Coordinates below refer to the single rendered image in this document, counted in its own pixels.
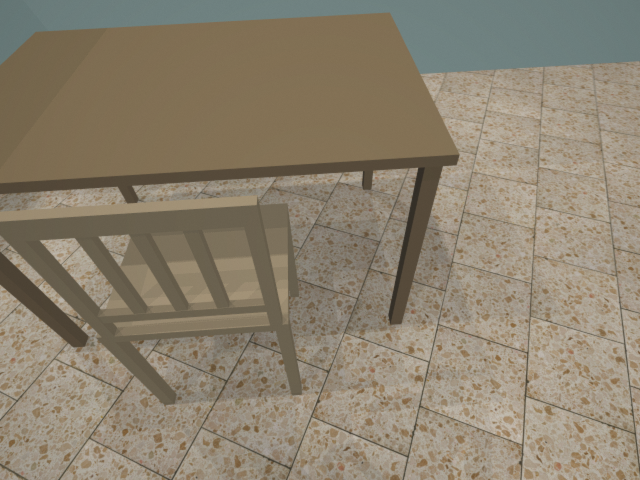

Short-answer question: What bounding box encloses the table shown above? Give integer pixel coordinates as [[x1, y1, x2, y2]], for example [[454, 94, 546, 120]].
[[0, 13, 460, 348]]

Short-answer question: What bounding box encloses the chair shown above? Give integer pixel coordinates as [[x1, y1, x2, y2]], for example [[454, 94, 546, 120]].
[[0, 195, 302, 405]]

